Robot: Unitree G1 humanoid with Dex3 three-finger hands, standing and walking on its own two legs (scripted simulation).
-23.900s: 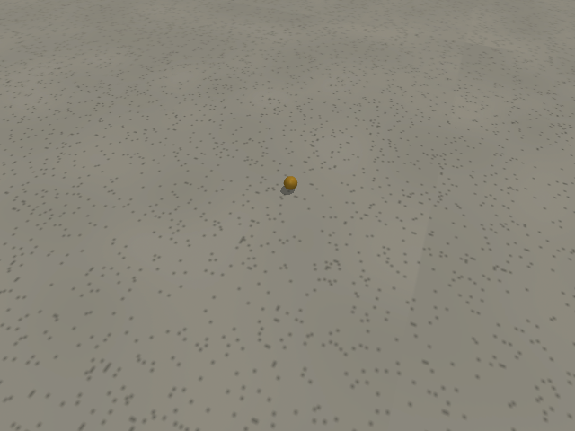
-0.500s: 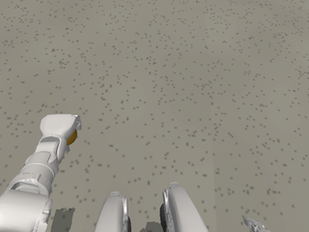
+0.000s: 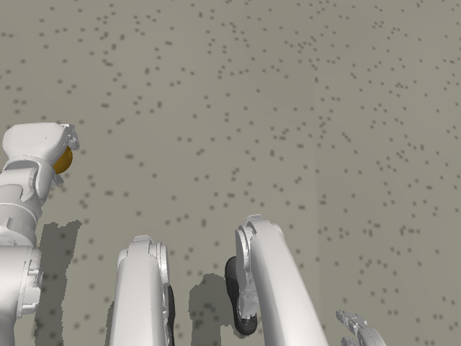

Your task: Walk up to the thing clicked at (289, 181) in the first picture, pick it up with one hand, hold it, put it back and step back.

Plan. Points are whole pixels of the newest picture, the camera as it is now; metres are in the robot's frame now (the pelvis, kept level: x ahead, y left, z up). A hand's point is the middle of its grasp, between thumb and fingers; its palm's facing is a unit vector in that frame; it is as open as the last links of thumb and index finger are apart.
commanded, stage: crouch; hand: left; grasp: from above
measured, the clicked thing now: (51, 156) +0.48 +0.26 -0.16
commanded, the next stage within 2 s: lower in 0.80 s
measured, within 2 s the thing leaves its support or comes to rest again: neither
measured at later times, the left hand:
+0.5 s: hand (68, 169) +0.47 +0.26 -0.24, palm faces -0.47 -0.01 -0.88, open 8.5 cm
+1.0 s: hand (71, 170) +0.48 +0.26 -0.28, palm faces -0.47 -0.01 -0.88, open 8.5 cm
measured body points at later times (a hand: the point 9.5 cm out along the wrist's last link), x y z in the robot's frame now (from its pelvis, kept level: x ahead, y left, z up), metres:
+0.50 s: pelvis +0.00 +0.00 -0.06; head +0.25 +0.04 +0.31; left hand +0.49 +0.25 -0.18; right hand +0.04 -0.28 -0.17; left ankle +0.07 +0.10 -0.42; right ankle +0.10 -0.12 -0.42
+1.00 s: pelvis -0.01 +0.00 -0.10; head +0.25 +0.05 +0.26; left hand +0.50 +0.26 -0.23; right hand +0.01 -0.28 -0.20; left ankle +0.07 +0.10 -0.42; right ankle +0.10 -0.12 -0.42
